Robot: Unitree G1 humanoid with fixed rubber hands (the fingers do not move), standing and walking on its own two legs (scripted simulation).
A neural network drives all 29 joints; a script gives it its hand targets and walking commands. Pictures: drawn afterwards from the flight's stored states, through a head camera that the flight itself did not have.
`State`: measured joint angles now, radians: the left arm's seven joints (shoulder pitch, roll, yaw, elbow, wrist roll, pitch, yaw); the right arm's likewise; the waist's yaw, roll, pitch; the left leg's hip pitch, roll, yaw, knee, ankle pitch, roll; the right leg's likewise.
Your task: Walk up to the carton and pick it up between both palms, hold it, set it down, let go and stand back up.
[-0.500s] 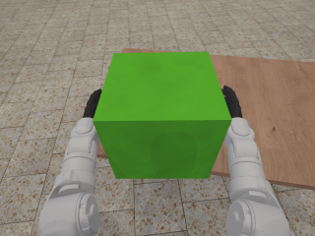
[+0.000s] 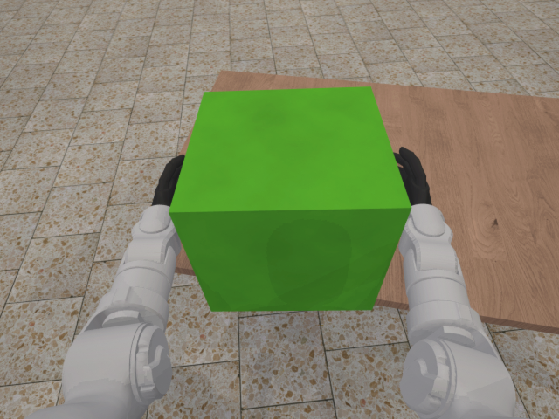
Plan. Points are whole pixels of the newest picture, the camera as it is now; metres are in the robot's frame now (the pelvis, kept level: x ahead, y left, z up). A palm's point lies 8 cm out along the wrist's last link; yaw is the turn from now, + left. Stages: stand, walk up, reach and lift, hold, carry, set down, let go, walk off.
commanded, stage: set down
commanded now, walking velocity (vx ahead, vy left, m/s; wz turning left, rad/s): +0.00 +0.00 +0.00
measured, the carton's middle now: (288, 202) +0.47 -0.03 +0.02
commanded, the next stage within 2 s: none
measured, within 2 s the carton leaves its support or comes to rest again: rests again in 0.42 s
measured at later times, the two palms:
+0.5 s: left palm (168, 211) +0.44 +0.16 +0.05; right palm (406, 209) +0.42 -0.20 +0.05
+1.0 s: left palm (168, 213) +0.45 +0.16 +0.04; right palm (404, 211) +0.42 -0.20 +0.05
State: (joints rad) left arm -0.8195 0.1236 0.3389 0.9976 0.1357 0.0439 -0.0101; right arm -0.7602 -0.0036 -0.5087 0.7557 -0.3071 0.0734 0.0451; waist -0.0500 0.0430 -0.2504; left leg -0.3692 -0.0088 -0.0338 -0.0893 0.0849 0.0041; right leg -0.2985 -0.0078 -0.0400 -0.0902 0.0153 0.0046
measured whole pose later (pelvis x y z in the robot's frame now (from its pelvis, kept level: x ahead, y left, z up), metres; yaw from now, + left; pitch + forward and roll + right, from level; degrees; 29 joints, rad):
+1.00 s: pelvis -0.02 +0.01 -0.01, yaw -1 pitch +30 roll -1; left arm -0.95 0.18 0.30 1.23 0.06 -0.20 0.00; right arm -0.86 -0.03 -0.58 0.89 -0.32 -0.08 0.05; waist -0.03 0.04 -0.32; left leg -0.58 -0.01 -0.01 -0.07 0.13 0.02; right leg -0.51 -0.01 -0.02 -0.09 0.07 0.01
